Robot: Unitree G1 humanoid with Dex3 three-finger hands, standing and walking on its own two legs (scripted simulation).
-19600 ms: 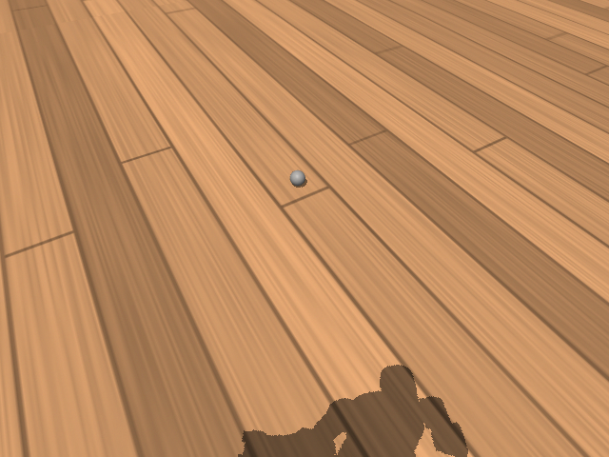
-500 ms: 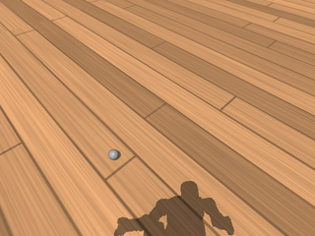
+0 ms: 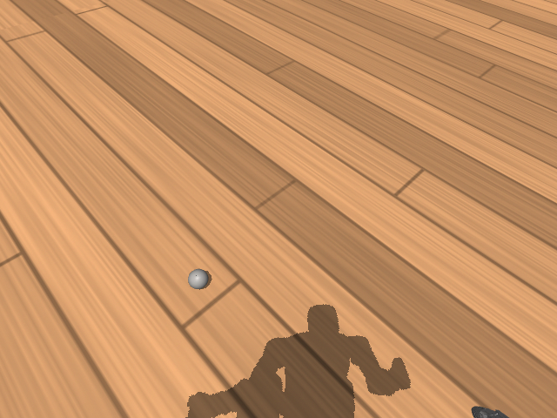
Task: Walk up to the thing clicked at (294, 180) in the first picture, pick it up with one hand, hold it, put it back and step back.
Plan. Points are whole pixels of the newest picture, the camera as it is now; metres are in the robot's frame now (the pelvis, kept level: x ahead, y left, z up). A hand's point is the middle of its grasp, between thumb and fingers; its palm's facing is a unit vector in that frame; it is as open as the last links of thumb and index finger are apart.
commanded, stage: walk up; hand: left
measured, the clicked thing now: (198, 278) +0.68 +0.29 -0.73
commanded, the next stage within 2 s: none
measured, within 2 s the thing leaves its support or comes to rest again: neither
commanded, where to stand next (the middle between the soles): +0.33 -0.02 m, yaw +2 degrees
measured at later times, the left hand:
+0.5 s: hand (133, 338) +0.26 +0.25 -0.12, palm faces -0.04 -0.92 -0.39, open 7.4 cm
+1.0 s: hand (129, 319) +0.31 +0.28 -0.16, palm faces -0.05 -0.94 -0.34, open 7.4 cm
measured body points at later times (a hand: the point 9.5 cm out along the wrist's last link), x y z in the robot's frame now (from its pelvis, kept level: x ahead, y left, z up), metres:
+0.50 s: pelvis +0.15 -0.01 +0.00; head +0.16 -0.03 +0.45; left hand +0.26 +0.30 -0.09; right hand +0.18 -0.33 -0.13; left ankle +0.12 +0.11 -0.67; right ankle +0.23 -0.12 -0.73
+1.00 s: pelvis +0.25 +0.02 +0.00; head +0.27 +0.03 +0.44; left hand +0.31 +0.33 -0.14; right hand +0.33 -0.30 -0.11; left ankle +0.29 +0.14 -0.73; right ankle +0.26 -0.12 -0.73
